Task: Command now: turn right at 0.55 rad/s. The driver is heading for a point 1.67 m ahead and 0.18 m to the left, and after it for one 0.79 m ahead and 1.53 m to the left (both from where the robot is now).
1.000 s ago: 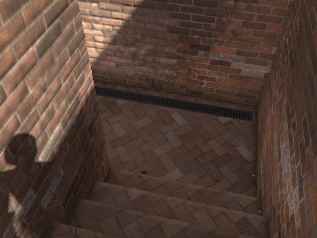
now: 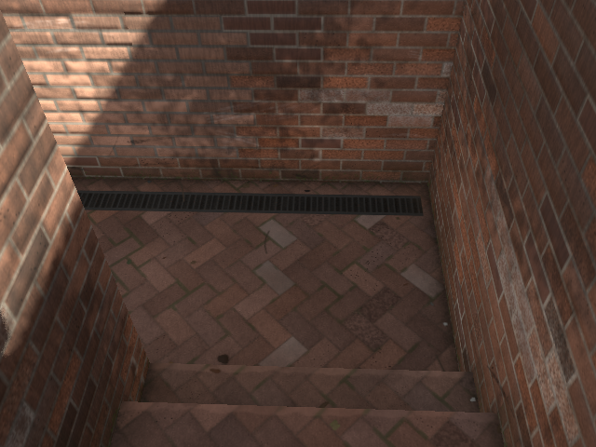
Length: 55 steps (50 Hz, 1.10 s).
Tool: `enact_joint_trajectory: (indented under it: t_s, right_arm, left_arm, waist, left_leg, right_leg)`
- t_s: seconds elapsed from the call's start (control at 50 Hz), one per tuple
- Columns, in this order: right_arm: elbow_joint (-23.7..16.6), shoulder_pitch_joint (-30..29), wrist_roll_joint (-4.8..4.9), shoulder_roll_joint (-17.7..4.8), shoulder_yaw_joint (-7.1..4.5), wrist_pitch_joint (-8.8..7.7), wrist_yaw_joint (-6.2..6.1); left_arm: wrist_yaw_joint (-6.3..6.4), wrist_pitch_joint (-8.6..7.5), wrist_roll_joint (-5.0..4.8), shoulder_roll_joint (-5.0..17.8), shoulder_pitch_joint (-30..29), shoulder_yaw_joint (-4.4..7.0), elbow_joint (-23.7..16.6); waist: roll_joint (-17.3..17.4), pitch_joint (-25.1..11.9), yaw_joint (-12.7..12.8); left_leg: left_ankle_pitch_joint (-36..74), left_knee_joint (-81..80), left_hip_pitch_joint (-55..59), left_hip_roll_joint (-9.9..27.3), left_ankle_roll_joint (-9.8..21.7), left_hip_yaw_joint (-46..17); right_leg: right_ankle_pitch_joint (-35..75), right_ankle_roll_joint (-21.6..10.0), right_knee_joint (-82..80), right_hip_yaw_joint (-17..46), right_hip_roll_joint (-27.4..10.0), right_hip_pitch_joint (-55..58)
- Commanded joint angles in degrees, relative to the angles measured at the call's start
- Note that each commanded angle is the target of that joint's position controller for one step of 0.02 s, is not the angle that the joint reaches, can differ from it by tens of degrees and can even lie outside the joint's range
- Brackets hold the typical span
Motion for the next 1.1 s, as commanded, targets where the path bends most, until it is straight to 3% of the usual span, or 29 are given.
enact_joint_trajectory:
  t_s: [0.02, 0.1, 0.14, 0.16, 0.18, 0.2, 0.22, 0.26, 0.28, 0.3, 0.32, 0.34, 0.4, 0.46, 0.52, 0.6, 0.62, 0.64, 0.66, 0.7, 0.74, 0.8, 0.9, 0.96, 0.98, 1.0, 1.02, 1.04, 1.1]
  right_arm:
    - [0.36, 12.02, 0.02, -3.65, 0.37, 0.71, 3.41]
    - [-4.68, 3.90, -1.52, -3.94, 2.09, 1.65, 1.87]
    - [-8.67, -8.39, 0.15, -0.94, 3.45, 3.42, -0.17]
    - [-3.65, 3.70, -1.13, -0.74, 3.59, 3.53, 0.24]
    - [-2.42, 7.64, -1.76, -2.24, 3.19, 3.60, 0.71]
    - [-6.93, -3.92, 0.25, -0.83, 3.84, 3.99, 0.47]
    - [-5.02, -4.74, 1.17, 0.32, 4.63, 4.17, 1.24]
    - [4.37, 15.78, 1.38, 1.60, 4.32, 3.64, 3.57]
    - [5.55, 15.97, 2.37, 0.34, 3.89, 2.89, 4.41]
    - [3.84, 8.76, 2.48, -6.57, 3.44, 1.41, 5.92]
    - [1.72, 1.54, 1.06, -6.87, 3.21, 0.89, 8.22]
    - [0.63, -4.87, 3.05, -6.96, 2.96, 0.64, 9.25]
    - [1.94, -1.82, 3.98, -6.41, 1.84, 0.54, 7.89]
    - [5.86, 12.15, 0.89, -8.61, -1.18, -0.38, 4.98]
    - [3.35, 11.50, 0.93, -3.55, -1.01, -1.18, 2.40]
    - [-3.98, -2.34, -0.12, -7.67, -2.79, -1.25, 1.09]
    - [-6.02, -4.41, -0.10, -5.74, -2.37, -1.74, 1.60]
    - [-8.03, -0.61, -0.30, 1.22, -0.15, -2.38, 2.13]
    - [-9.88, -4.97, -0.09, 2.05, 0.46, -2.17, 2.19]
    - [-8.11, -0.20, -0.17, -0.31, 0.11, -0.25, 0.72]
    - [-3.08, 9.59, -3.68, 0.85, 1.27, 1.79, 3.50]
    - [-4.10, 8.64, -1.94, -1.13, 1.27, 1.94, 7.83]
    - [-10.99, -4.05, -3.93, -0.74, 1.45, 2.87, 4.02]
    - [-6.16, 11.17, -3.31, -4.82, -1.79, 2.51, 1.74]
    - [0.59, 30.91, -2.20, -9.69, -4.47, 0.82, -0.09]
    - [-2.69, 28.73, -2.59, -19.81, -5.55, 0.12, -0.98]
    - [-4.79, 28.05, -2.39, -16.23, -3.59, -1.18, 1.67]
    - [-4.33, 23.16, -1.37, -12.38, -1.84, -3.65, 4.08]
    - [-5.14, 2.47, -0.34, -2.38, 2.52, -3.36, 6.44]
  left_arm:
    - [1.25, -1.78, -0.42, 6.59, -7.34, -0.36, -4.31]
    - [2.52, -2.58, -0.58, 6.35, -2.08, -2.01, -1.33]
    - [3.72, -2.95, -3.55, 7.36, 2.56, -1.52, -1.76]
    - [2.98, -2.79, -0.81, 7.97, 2.19, -2.06, -0.53]
    - [2.09, -2.70, -0.80, 7.63, -2.68, -2.36, -2.79]
    - [2.69, -2.00, -4.44, 8.18, -0.93, -1.39, -4.19]
    - [2.54, -1.53, -5.44, 8.78, 0.19, -1.57, -3.58]
    - [-0.04, -0.40, -4.80, 7.32, -10.42, -3.43, -3.49]
    - [-1.46, 0.25, -5.81, 3.97, -8.49, -4.15, -2.74]
    - [-1.95, 0.90, -5.78, 1.48, 4.72, -3.59, -1.06]
    - [-1.58, 1.54, -5.63, 5.93, 6.53, -1.91, 0.15]
    - [-1.04, 2.18, -5.15, 8.06, -1.24, -1.36, -0.62]
    - [0.48, 2.18, -3.10, 6.22, -4.90, -1.92, -0.39]
    - [2.49, 1.88, -1.00, 6.01, -6.46, -1.23, -0.78]
    - [5.03, -0.11, -1.48, 0.31, -12.79, -3.06, -3.63]
    - [7.36, -2.04, -3.13, 4.37, -0.94, -2.77, -4.78]
    - [8.23, -2.60, -2.47, 8.26, 9.52, -1.63, -3.34]
    - [8.88, -2.51, -1.24, 11.18, 16.79, -0.46, -2.73]
    - [8.47, -1.97, 1.80, 10.27, 15.68, 0.07, -2.48]
    - [7.47, -0.48, 0.13, 6.57, 9.18, -0.17, -2.98]
    - [7.07, -0.24, 0.15, -1.02, -4.61, -2.21, -7.66]
    - [7.11, -1.26, 2.23, 6.94, -11.44, -1.20, -9.85]
    - [8.93, -3.24, 0.77, 9.09, 1.59, -0.93, -5.10]
    - [5.87, -3.16, 2.02, 16.63, -14.62, 0.75, -12.97]
    - [4.26, -3.08, 1.70, 17.39, -27.34, 1.36, -18.10]
    - [2.72, -2.79, 0.28, 7.99, -22.31, -0.04, -22.84]
    - [3.40, -2.94, -4.44, 4.42, -18.84, -1.96, -21.73]
    - [3.79, -3.25, -6.60, 4.60, -18.34, -2.17, -21.35]
    - [4.81, 0.79, 2.47, 5.68, -4.92, -3.49, -12.43]
  waist:
    - [-3.62, 2.34, -6.09]
    - [-6.56, -0.35, -1.09]
    - [-7.68, 0.59, 5.03]
    - [-13.16, -1.87, 0.58]
    - [-9.90, -1.39, -1.30]
    - [-4.00, 1.10, 2.86]
    - [-5.00, 0.15, 4.76]
    - [-4.26, -0.41, -7.65]
    - [0.12, -0.77, -6.83]
    - [9.15, -5.04, 3.11]
    - [4.46, -1.58, 4.44]
    - [0.80, 3.92, 4.73]
    - [0.53, 3.76, 4.10]
    - [4.67, 7.55, -2.31]
    - [5.33, 7.10, -4.40]
    - [4.13, 0.70, 4.66]
    - [-1.68, -2.49, 8.20]
    - [-12.65, -9.77, 8.95]
    - [-3.53, 1.03, 10.27]
    - [-0.65, 4.80, 5.79]
    - [-5.49, 1.08, -0.77]
    - [-1.82, 2.81, -3.31]
    - [-6.43, 3.06, 4.68]
    - [-5.74, -1.15, -6.32]
    - [5.77, -6.63, -18.37]
    - [20.52, -13.88, -11.75]
    - [3.81, -9.07, -10.76]
    - [-0.23, 0.00, -8.49]
    - [-0.23, -1.88, 5.39]
  left_leg:
    - [8.26, 12.54, 11.56, -0.60, -0.92, 1.68]
    - [2.32, 9.95, 2.51, 0.90, -3.19, -0.57]
    - [-4.62, -20.54, -5.21, 1.68, -5.28, 0.17]
    - [2.67, -1.81, 5.90, 0.33, -4.07, 0.77]
    - [0.08, -0.20, 8.23, 0.20, -4.14, 0.48]
    - [-15.15, -26.87, 0.47, 0.44, -5.73, 1.80]
    - [-13.69, -32.17, 6.25, 0.47, -6.18, 3.09]
    - [6.65, -34.02, 37.40, -0.48, -5.11, 7.23]
    - [11.19, -47.15, 41.98, 0.50, -2.12, 0.57]
    - [32.35, -50.61, 45.18, 5.50, 8.85, -11.02]
    - [22.73, -53.05, 38.01, 7.10, 12.37, -16.45]
    - [11.33, -55.76, 26.92, 5.40, 10.30, -13.70]
    - [5.48, -58.37, 26.63, 3.80, 8.11, -9.39]
    - [-25.06, -64.24, 34.00, 7.23, 17.73, -17.55]
    - [-16.70, -63.43, 38.60, 10.97, 22.60, -24.98]
    - [23.65, -49.75, 24.59, 6.27, 20.02, -18.08]
    - [18.11, -38.53, 12.60, 2.17, 15.94, -13.42]
    - [-4.32, -20.45, 0.20, -6.51, 8.97, -4.75]
    - [-24.74, -13.39, -16.61, -5.11, 6.19, -5.56]
    - [-15.67, -10.82, -19.35, 0.72, 2.84, -5.28]
    - [7.11, -7.05, 5.04, 1.73, 1.69, 0.83]
    - [15.51, 5.46, 18.50, 0.18, 2.11, 4.57]
    - [10.58, -8.20, -4.43, 4.12, 2.18, 4.66]
    - [9.22, -14.56, 35.87, -5.51, 6.21, 17.66]
    - [14.91, -24.27, 54.93, -8.89, 11.52, 12.79]
    - [30.18, -46.73, 57.13, 7.28, 27.26, -27.08]
    - [53.24, -47.23, 56.11, 17.92, 34.03, -40.70]
    - [39.82, -44.82, 44.02, 19.84, 32.22, -43.74]
    - [23.12, -38.78, 14.11, 11.32, 22.96, -28.71]
  right_leg:
    - [30.89, -10.76, -5.64, 9.47, -11.09, -19.61]
    - [32.10, -11.84, 2.33, 19.56, -13.59, -5.67]
    - [18.94, -12.91, 0.02, 26.07, -12.99, 7.38]
    - [24.16, -12.80, 2.69, 27.57, -14.26, -1.48]
    - [32.13, -13.71, 4.40, 27.88, -15.57, -5.08]
    - [29.49, -14.83, -0.22, 28.16, -15.22, 2.95]
    - [19.08, -12.93, -1.53, 28.35, -12.99, 2.36]
    - [18.96, -8.27, 0.33, 22.96, -9.10, -19.75]
    - [14.35, -4.33, 2.19, 21.23, -6.24, -17.82]
    - [-3.80, 4.40, 6.18, 10.13, 0.13, -13.57]
    - [-12.90, 7.90, 4.09, 8.44, -1.06, -11.02]
    - [-8.59, 8.98, 2.84, 5.83, -2.39, -4.04]
    - [-3.29, 5.44, -0.51, 4.38, -2.30, 3.76]
    - [-18.95, 2.17, 4.37, 1.16, -0.25, -4.44]
    - [-7.83, 2.84, 3.35, -0.68, -1.88, -7.43]
    - [10.53, 0.45, -4.29, -1.61, -1.17, 15.66]
    - [29.55, -3.79, -3.26, 4.15, -5.94, 29.30]
    - [50.06, -18.71, -5.71, 22.49, -21.93, 42.57]
    - [52.37, -22.78, -9.37, 29.66, -32.08, 40.97]
    - [46.45, -17.90, -8.95, 20.09, -28.58, 31.52]
    - [48.10, -9.73, -5.66, 2.83, -17.76, 6.89]
    - [37.10, -9.07, -2.52, -4.21, -15.72, -16.25]
    - [34.16, -4.91, 10.49, 1.85, -24.93, 8.79]
    - [31.06, -2.22, 20.11, -5.59, -19.95, -20.47]
    - [16.72, 0.30, 43.61, -7.36, -11.73, -33.78]
    - [-25.21, 4.37, 58.98, -2.16, 0.55, -39.19]
    - [-24.53, 6.64, 57.31, 9.84, 2.27, -44.81]
    - [-19.02, 6.97, 53.68, 14.58, -0.92, -48.54]
    - [2.86, 8.96, 50.66, 11.96, -4.85, -34.21]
